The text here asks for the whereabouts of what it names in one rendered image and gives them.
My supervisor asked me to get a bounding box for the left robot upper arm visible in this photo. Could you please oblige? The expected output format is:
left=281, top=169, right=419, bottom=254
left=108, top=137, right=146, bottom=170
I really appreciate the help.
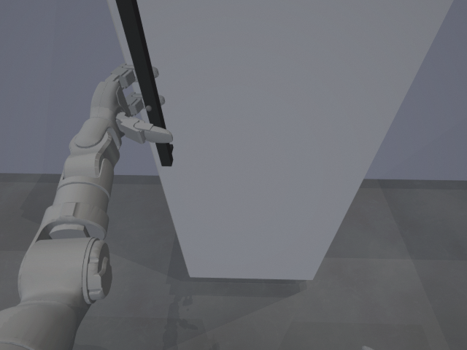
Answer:
left=0, top=237, right=112, bottom=350

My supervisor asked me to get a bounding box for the handle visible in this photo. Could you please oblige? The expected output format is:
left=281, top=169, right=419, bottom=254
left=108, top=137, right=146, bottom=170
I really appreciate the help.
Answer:
left=115, top=0, right=173, bottom=166

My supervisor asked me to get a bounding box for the fridge door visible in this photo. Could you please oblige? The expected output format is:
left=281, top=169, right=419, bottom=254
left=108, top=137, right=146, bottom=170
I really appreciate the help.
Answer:
left=108, top=0, right=454, bottom=280

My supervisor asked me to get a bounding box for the left robot forearm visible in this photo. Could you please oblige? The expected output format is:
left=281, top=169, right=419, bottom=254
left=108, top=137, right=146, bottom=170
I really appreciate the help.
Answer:
left=18, top=117, right=122, bottom=300

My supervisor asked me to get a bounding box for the left robot hand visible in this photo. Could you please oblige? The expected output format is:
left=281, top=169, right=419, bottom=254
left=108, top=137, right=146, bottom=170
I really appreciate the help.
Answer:
left=90, top=63, right=173, bottom=144

